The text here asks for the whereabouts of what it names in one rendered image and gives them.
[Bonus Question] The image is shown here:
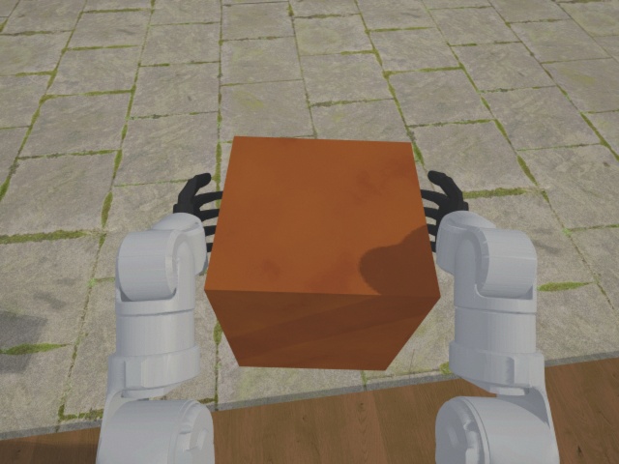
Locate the left robot hand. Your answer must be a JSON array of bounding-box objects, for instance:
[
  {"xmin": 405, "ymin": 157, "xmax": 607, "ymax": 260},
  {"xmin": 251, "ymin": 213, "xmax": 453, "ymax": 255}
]
[{"xmin": 173, "ymin": 173, "xmax": 223, "ymax": 252}]

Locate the left robot upper arm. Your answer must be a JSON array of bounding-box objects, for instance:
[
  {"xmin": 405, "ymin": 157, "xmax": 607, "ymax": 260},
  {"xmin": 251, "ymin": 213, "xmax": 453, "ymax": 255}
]
[{"xmin": 98, "ymin": 399, "xmax": 215, "ymax": 464}]

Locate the right robot upper arm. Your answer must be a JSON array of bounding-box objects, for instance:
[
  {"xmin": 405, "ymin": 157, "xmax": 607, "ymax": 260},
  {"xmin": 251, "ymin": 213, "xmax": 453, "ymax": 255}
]
[{"xmin": 435, "ymin": 396, "xmax": 559, "ymax": 464}]

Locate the right robot hand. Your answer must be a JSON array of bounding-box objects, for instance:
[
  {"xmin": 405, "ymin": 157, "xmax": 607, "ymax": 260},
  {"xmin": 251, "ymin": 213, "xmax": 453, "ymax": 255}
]
[{"xmin": 420, "ymin": 170, "xmax": 469, "ymax": 253}]

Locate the carton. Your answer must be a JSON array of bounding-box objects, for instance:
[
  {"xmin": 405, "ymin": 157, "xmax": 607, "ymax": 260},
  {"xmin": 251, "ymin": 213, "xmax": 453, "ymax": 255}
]
[{"xmin": 204, "ymin": 136, "xmax": 441, "ymax": 371}]

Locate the robot left forearm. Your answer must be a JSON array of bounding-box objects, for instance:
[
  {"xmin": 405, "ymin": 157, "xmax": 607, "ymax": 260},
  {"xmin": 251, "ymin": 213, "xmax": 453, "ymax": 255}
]
[{"xmin": 96, "ymin": 213, "xmax": 209, "ymax": 464}]

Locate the robot right forearm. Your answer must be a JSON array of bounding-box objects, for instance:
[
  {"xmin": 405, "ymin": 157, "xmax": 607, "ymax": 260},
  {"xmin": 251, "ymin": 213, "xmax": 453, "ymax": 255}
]
[{"xmin": 436, "ymin": 211, "xmax": 560, "ymax": 464}]

